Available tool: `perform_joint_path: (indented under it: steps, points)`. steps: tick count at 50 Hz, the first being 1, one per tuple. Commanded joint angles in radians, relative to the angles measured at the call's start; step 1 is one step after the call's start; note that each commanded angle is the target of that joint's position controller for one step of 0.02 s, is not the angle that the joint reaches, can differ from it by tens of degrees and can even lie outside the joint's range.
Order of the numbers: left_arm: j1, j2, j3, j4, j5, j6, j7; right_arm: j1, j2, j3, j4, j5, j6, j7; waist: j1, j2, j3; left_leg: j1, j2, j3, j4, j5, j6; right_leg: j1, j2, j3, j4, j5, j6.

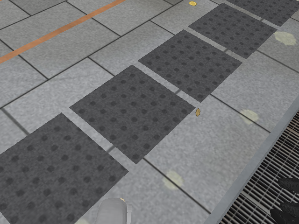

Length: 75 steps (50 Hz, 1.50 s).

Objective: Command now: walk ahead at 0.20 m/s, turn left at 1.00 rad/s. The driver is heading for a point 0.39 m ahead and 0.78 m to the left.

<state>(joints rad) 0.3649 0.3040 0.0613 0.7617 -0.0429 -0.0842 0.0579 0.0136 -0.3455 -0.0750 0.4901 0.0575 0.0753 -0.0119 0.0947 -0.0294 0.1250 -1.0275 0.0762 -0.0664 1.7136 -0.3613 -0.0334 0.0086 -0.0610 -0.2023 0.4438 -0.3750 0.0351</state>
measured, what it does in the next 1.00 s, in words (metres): walks ahead, turning left: left foot, then right foot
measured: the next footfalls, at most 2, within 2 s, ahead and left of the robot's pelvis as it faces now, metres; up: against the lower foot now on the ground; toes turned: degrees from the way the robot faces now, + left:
left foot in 0.20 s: +0.36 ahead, +0.18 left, +0.00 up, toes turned +14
right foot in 0.70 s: +0.45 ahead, +0.06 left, +0.00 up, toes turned +49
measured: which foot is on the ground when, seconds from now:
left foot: up 0.00-0.18, down 0.20-0.70, up 0.72-1.00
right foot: down 0.00-0.18, up 0.20-0.68, down 0.70-1.00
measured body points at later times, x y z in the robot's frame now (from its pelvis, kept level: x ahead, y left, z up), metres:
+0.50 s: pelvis +0.22 +0.10 -0.02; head +0.27 +0.12 +0.43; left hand +0.29 +0.41 -0.11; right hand +0.50 -0.05 -0.11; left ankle +0.33 +0.17 -0.73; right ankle +0.39 +0.01 -0.67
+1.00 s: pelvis +0.30 +0.16 +0.01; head +0.27 +0.17 +0.46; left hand +0.12 +0.40 -0.10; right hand +0.62 +0.14 -0.06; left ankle +0.21 +0.25 -0.68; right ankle +0.43 +0.03 -0.73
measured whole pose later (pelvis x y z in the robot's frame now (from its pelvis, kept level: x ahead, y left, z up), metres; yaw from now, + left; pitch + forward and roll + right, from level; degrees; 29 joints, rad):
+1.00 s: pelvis +0.30 +0.16 +0.01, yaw +58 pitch -1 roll -1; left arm 0.32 0.32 0.06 0.67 0.02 -0.05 0.02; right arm 0.28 -0.31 -0.06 0.59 -0.02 0.03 0.06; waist 0.02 -0.05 -0.03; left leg -0.46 0.08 0.07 0.93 -0.42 0.03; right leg -0.11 -0.14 -0.11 0.43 -0.30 0.07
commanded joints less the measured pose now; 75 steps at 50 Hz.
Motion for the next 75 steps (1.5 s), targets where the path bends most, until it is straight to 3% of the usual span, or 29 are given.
perform_joint_path:
  steps: [1, 5, 9, 10, 11, 12, 13, 15, 17, 20, 24, 34, 35, 36, 37, 38, 41, 48, 49, 51, 53, 55, 56, 58, 67, 72, 73, 74, 75]
  points:
    - [-0.164, 0.131, 0.012, -0.072, 0.004, 0.006, 0.015, -0.034, 0.056, 0.041, -0.054, -0.027, -0.030, 0.030, -0.072, 0.053, -0.015, -0.067, 0.049, 0.036, -0.245, 0.230, 0.013, 0.027, -0.173, 0.078, -0.134, 0.421, -0.146]
    - [-0.170, 0.204, 0.007, -0.056, 0.023, 0.028, -0.049, -0.145, 0.037, 0.043, -0.067, -0.032, -0.064, 0.080, -0.049, -0.033, -0.125, 0.334, 0.045, 0.139, -0.690, 0.529, 0.063, -0.071, -0.196, -0.049, -0.087, 0.460, -0.086]
    - [-0.140, 0.281, 0.031, -0.059, -0.017, 0.018, -0.154, 0.081, -0.172, -0.052, 0.012, -0.055, -0.048, 0.070, -0.200, -0.058, -0.211, 0.896, -0.194, 0.266, -1.060, 0.387, 0.157, -0.072, -0.145, -0.102, 0.285, 0.829, -0.064]
    - [-0.031, 0.215, 0.014, -0.064, 0.010, 0.014, -0.180, 0.085, -0.203, -0.061, 0.036, -0.065, -0.029, 0.038, -0.170, 0.092, -0.209, 1.019, -0.187, 0.172, -1.105, 0.633, 0.231, -0.205, -0.048, -0.086, 0.508, 0.473, -0.037]
    - [0.086, 0.077, -0.020, -0.082, 0.107, 0.018, -0.156, 0.201, -0.275, -0.069, 0.015, -0.066, -0.020, 0.042, -0.082, 0.177, -0.398, 1.488, 0.031, -0.226, -0.944, 1.005, 0.381, -0.634, 0.079, 0.046, 0.953, -0.374, 0.045]
    - [-0.047, 0.066, -0.054, -0.190, 0.077, 0.003, -0.149, 0.239, -0.284, -0.068, 0.009, -0.061, -0.009, 0.045, -0.121, 0.182, -0.711, 1.438, 0.157, -0.589, -1.257, 0.437, 0.519, -0.632, 0.128, 0.260, 1.057, -0.235, 0.037]
    - [-0.196, 0.111, -0.049, -0.216, 0.035, -0.006, -0.146, 0.187, -0.230, -0.060, -0.027, -0.066, -0.013, 0.037, -0.133, 0.126, -0.621, 1.321, 0.134, -0.668, -1.389, 0.027, 0.468, -0.683, 0.122, 0.287, 1.024, -0.083, 0.005]
    - [-0.197, 0.166, -0.037, -0.168, 0.030, 0.003, -0.111, 0.089, -0.103, -0.021, -0.057, -0.056, -0.055, 0.031, -0.096, -0.037, -0.413, 1.011, 0.117, -0.680, -1.388, -0.138, 0.366, -0.644, 0.094, 0.368, 0.981, 0.052, -0.019]
    - [-0.211, 0.222, -0.006, -0.174, 0.033, 0.042, -0.086, 0.038, -0.092, -0.028, -0.035, -0.023, -0.076, 0.023, -0.049, 0.009, -0.259, 0.750, 0.036, -0.579, -1.342, 0.034, 0.310, -0.578, 0.098, 0.358, 1.015, 0.047, -0.003]
    - [-0.210, 0.034, -0.068, -0.245, 0.024, 0.080, -0.058, 0.040, -0.025, 0.000, -0.016, -0.030, 0.003, -0.024, -0.013, 0.114, -0.193, 0.649, -0.082, -0.435, -1.358, 0.020, 0.296, -0.641, 0.104, 0.295, 0.664, -0.186, 0.040]
    - [-0.184, 0.116, -0.033, -0.228, 0.079, 0.097, -0.044, 0.012, -0.076, -0.007, -0.044, -0.040, -0.017, -0.042, -0.074, 0.052, -0.314, 0.589, -0.033, -0.483, -1.348, 0.213, 0.265, -0.492, 0.093, 0.319, 0.719, 0.041, 0.031]
    - [-0.124, 0.086, -0.009, -0.209, 0.047, 0.033, -0.043, 0.055, -0.040, -0.028, -0.054, -0.037, -0.009, 0.007, -0.093, 0.114, -0.192, 0.630, -0.189, -0.553, -1.272, -0.091, 0.168, -0.269, 0.106, 0.350, 0.125, 0.048, -0.056]
    - [-0.080, 0.109, 0.006, -0.192, 0.051, 0.040, -0.031, 0.067, -0.027, -0.027, -0.044, -0.026, -0.013, 0.011, -0.063, 0.039, -0.208, 0.563, -0.250, -0.476, -1.141, -0.248, 0.122, -0.132, 0.021, 0.400, 0.001, 0.159, -0.097]
    - [-0.056, 0.180, 0.016, -0.202, 0.082, 0.040, -0.032, 0.072, -0.035, -0.032, -0.055, -0.007, -0.021, 0.012, -0.062, -0.252, -0.202, 0.355, -0.401, -0.207, -0.833, -0.391, 0.063, -0.066, -0.235, 0.692, -0.097, 0.264, -0.285]
    - [-0.141, 0.150, 0.026, -0.242, 0.092, 0.028, -0.026, 0.100, -0.090, -0.051, -0.045, -0.022, -0.045, 0.016, -0.074, -0.336, -0.203, 0.263, -0.309, -0.109, -0.513, -0.322, 0.002, -0.102, -0.395, 0.863, -0.118, 0.339, -0.371]
    - [-0.167, 0.075, 0.006, -0.274, 0.086, 0.024, -0.007, 0.087, -0.119, -0.056, -0.029, -0.024, -0.049, 0.016, -0.062, -0.214, -0.210, 0.274, -0.218, -0.102, -0.381, -0.200, -0.019, -0.129, -0.354, 0.793, -0.100, 0.147, -0.326]
    - [-0.151, 0.111, 0.007, -0.255, 0.036, 0.044, 0.025, 0.214, -0.056, -0.033, -0.001, -0.044, -0.031, 0.026, -0.094, -0.071, -0.164, 0.253, -0.143, 0.021, -0.185, -0.012, -0.010, -0.148, -0.240, 0.587, -0.156, -0.260, -0.175]
    - [-0.184, 0.220, 0.064, -0.185, 0.031, 0.000, -0.043, 0.151, 0.000, 0.010, 0.035, -0.037, -0.082, 0.050, -0.081, -0.164, -0.074, 0.650, -0.026, 0.229, -0.833, -0.044, 0.052, -0.308, -0.193, 0.214, -0.286, -0.239, -0.142]
    - [-0.116, 0.235, 0.067, -0.133, 0.097, 0.022, -0.054, 0.054, -0.052, 0.001, -0.028, -0.121, -0.066, 0.090, -0.048, -0.160, -0.078, 0.684, -0.066, 0.278, -0.847, -0.116, 0.087, -0.357, -0.203, 0.153, -0.322, -0.289, -0.112]
    - [-0.177, 0.213, 0.066, -0.123, 0.083, 0.044, -0.061, 0.143, -0.036, 0.001, 0.003, -0.102, -0.071, 0.098, -0.109, -0.179, -0.055, 0.773, -0.066, 0.300, -0.976, -0.037, 0.121, -0.365, -0.215, 0.104, -0.240, -0.329, -0.102]
    - [-0.193, 0.138, 0.047, -0.125, 0.089, 0.064, -0.063, 0.439, -0.059, -0.021, 0.139, -0.103, -0.095, 0.079, -0.229, 0.068, -0.129, 1.040, -0.158, 0.269, -1.083, -0.067, 0.153, -0.453, -0.115, -0.009, 0.208, -0.211, -0.101]
    - [-0.377, -0.066, -0.026, -0.289, 0.112, 0.058, -0.081, 0.516, -0.187, -0.033, 0.108, -0.053, -0.130, 0.050, -0.247, 0.507, -0.091, 1.144, 0.129, -0.634, -1.443, -0.406, 0.323, -1.078, 0.079, 0.155, 0.880, -0.214, -0.044]
    - [-0.459, 0.003, -0.013, -0.332, 0.124, 0.031, -0.092, 0.464, -0.206, -0.054, 0.083, -0.044, -0.125, 0.027, -0.263, 0.395, -0.073, 1.146, 0.231, -0.848, -1.609, -0.548, 0.396, -1.197, 0.024, 0.249, 0.936, -0.126, -0.029]
    - [-0.405, 0.136, 0.021, -0.267, 0.111, -0.001, -0.111, 0.413, -0.154, -0.041, 0.087, -0.067, -0.139, 0.014, -0.194, 0.081, -0.042, 1.005, 0.203, -0.657, -1.541, -0.436, 0.369, -1.034, -0.039, 0.262, 0.818, 0.063, -0.006]
    - [-0.513, 0.029, -0.029, -0.251, 0.085, 0.045, -0.141, 0.457, -0.068, 0.000, 0.228, -0.068, -0.183, 0.009, -0.209, 0.041, -0.034, 0.999, 0.026, -0.252, -1.654, 0.238, 0.294, -0.744, 0.017, 0.119, 0.247, 0.413, -0.011]
    - [-0.325, 0.074, -0.009, -0.216, 0.084, 0.022, -0.080, 0.488, -0.122, 0.006, 0.331, -0.070, -0.179, -0.013, -0.103, 0.143, -0.153, 1.076, 0.019, -0.146, -1.329, 1.322, 0.171, -0.305, 0.156, 0.066, 0.116, 0.401, -0.104]
    - [-0.251, 0.145, 0.033, -0.258, 0.009, -0.022, -0.056, 0.470, -0.120, 0.001, 0.329, -0.054, -0.153, -0.022, 0.000, 0.129, -0.238, 1.064, 0.062, -0.194, -1.131, 1.333, 0.131, -0.175, 0.106, 0.153, 0.061, 0.544, -0.101]
    - [-0.061, 0.168, 0.034, -0.209, 0.018, -0.032, -0.039, 0.375, -0.143, -0.005, 0.306, -0.071, -0.137, -0.023, 0.110, 0.113, -0.330, 0.996, 0.017, -0.169, -0.910, 1.234, 0.095, 0.025, 0.033, 0.184, 0.010, 0.674, -0.117]
    - [0.053, 0.200, 0.022, -0.154, 0.060, -0.035, -0.036, 0.408, 0.001, 0.028, 0.271, -0.121, -0.133, -0.020, 0.044, -0.172, -0.462, 0.704, -0.139, -0.130, -0.523, 0.193, 0.049, 0.382, -0.179, 0.370, 0.214, 1.138, -0.174]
